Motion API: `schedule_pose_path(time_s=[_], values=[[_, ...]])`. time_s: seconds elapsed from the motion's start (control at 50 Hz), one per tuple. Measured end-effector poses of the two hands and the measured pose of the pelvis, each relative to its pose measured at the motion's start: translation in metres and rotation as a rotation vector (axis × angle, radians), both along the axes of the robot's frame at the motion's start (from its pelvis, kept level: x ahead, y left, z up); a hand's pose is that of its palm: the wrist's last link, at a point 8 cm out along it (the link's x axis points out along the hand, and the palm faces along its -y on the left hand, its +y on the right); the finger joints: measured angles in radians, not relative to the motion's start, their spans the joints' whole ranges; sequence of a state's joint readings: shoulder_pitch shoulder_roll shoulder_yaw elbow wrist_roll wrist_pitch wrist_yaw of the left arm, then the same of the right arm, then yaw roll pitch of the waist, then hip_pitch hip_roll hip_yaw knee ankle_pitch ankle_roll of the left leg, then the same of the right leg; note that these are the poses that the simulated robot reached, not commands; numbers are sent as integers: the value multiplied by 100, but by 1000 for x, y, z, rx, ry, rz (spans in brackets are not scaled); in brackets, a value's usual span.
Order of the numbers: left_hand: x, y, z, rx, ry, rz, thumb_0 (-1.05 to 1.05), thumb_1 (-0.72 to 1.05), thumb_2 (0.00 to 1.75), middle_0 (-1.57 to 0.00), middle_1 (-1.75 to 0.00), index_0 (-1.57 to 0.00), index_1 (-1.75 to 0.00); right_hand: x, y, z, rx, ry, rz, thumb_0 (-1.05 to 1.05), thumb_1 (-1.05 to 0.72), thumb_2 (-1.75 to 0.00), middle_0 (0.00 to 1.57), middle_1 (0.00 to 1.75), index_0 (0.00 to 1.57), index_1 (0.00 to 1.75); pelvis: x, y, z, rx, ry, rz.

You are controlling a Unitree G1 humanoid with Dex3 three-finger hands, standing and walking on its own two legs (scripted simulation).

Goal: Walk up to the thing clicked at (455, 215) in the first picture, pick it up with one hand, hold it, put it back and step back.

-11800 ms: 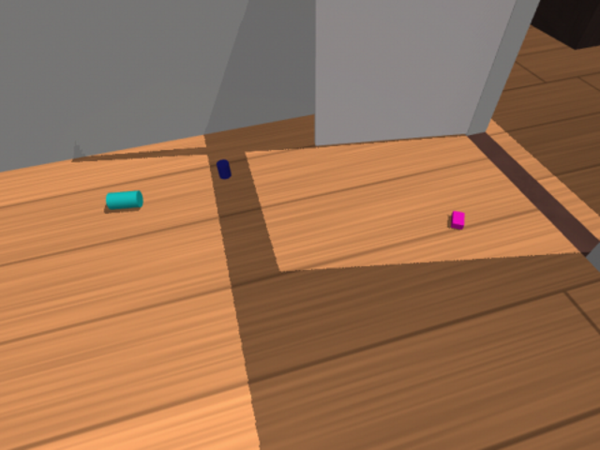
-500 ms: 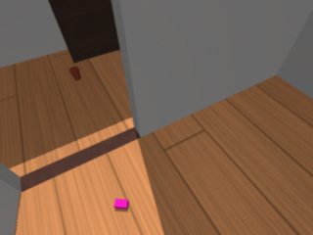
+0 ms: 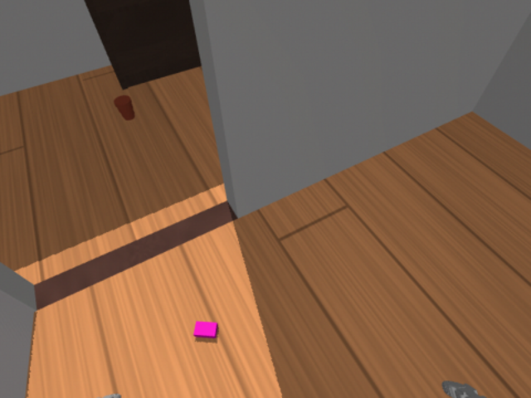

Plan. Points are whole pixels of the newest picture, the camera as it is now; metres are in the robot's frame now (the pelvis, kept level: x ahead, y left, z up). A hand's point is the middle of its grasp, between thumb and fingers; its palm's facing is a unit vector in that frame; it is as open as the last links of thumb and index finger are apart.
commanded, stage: rise first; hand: left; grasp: from above
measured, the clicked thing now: (206, 329) +0.43 +0.24 -0.76
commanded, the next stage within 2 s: none
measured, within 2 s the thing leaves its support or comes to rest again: neither
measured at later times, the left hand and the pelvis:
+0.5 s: hand out of the picture +0.13 +0.26 -0.22, palm faces -0.13 -0.90 -0.41, open 11.7 cm; pelvis -0.01 +0.00 -0.08, yaw -2 degrees
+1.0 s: hand out of the picture +0.14 +0.28 -0.30, palm faces -0.32 -0.79 -0.53, open 11.9 cm; pelvis -0.03 +0.00 -0.16, yaw -2 degrees
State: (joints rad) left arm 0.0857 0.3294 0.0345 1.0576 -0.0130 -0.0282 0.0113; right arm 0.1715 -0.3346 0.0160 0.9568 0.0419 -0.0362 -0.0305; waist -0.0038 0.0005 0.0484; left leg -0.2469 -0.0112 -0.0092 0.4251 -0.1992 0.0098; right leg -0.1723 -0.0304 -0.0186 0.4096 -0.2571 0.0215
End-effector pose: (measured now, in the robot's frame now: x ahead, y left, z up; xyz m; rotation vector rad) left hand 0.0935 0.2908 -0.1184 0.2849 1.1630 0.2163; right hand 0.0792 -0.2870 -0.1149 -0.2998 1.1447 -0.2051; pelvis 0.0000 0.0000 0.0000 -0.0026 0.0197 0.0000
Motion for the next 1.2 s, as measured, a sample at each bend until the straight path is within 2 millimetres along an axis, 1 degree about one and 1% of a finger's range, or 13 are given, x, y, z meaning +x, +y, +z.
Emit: schedule_pose_path(time_s=[0.1,0.14,0.18,0.3,0.42,0.54,0.68,0.76,0.88,0.96,1.02,1.12,1.2], values=[[46,1,-12,-7,-55,-40,0,65,80,-31,-48,-31,-48,1,14,-8,28,-64,-2,0,-89,-89,20,30,20,30,-11,-4,-14,-5,85,-10],[58,1,-14,3,-72,-67,0,53,78,-33,-55,-33,-54,0,18,-11,42,-84,-15,0,-89,-89,20,30,20,30,-12,-5,-19,-6,103,-17],[63,0,-15,16,-61,-96,0,41,75,-35,-60,-36,-59,-2,21,-13,55,-98,-30,0,-89,-89,20,30,20,30,-11,-5,-22,-8,114,-20],[55,1,-30,48,14,-125,0,5,70,-42,-67,-42,-67,3,25,-22,65,-150,-32,1,-90,-90,20,30,21,30,-10,-4,-37,-12,163,-27],[42,8,-52,77,13,-140,0,-12,67,-48,-68,-47,-68,20,22,-38,36,-209,0,1,-93,-90,20,30,21,30,-13,-2,-62,-17,222,-26],[37,10,-64,95,-2,-178,0,-19,67,-50,-67,-48,-68,42,26,-50,20,-266,30,1,-93,-91,20,30,20,30,-14,-1,-81,-27,264,-23],[35,11,-76,115,4,-216,-1,-21,67,-50,-66,-49,-68,62,35,-60,25,-329,71,1,-94,-91,20,30,20,30,-15,0,-97,-35,307,-22],[35,12,-83,130,3,-238,-1,-20,66,-51,-66,-49,-67,69,39,-68,32,-349,87,1,-95,-91,20,30,21,30,-16,0,-107,-37,332,-22],[36,14,-98,160,-3,-284,-1,-20,66,-51,-66,-49,-67,71,41,-87,41,-352,105,1,-95,-91,20,30,21,30,-20,1,-125,-41,369,-22],[44,19,-120,197,-8,-350,-1,-21,66,-50,-66,-49,-67,69,39,-108,39,-347,126,1,-95,-91,20,30,21,30,-26,1,-145,-42,408,-23],[56,22,-143,232,-29,-426,-1,-21,67,-49,-66,-48,-68,66,34,-130,33,-336,142,1,-95,-91,20,30,21,30,-33,0,-166,-41,444,-25],[88,24,-187,304,-101,-589,-1,-21,69,-48,-67,-46,-69,57,24,-181,22,-292,157,1,-94,-91,20,30,21,30,-47,0,-210,-39,504,-34],[117,24,-220,373,-161,-698,-1,-21,70,-47,-69,-45,-70,43,17,-228,19,-236,153,1,-94,-91,20,30,21,30,-59,-2,-247,-40,541,-45]])
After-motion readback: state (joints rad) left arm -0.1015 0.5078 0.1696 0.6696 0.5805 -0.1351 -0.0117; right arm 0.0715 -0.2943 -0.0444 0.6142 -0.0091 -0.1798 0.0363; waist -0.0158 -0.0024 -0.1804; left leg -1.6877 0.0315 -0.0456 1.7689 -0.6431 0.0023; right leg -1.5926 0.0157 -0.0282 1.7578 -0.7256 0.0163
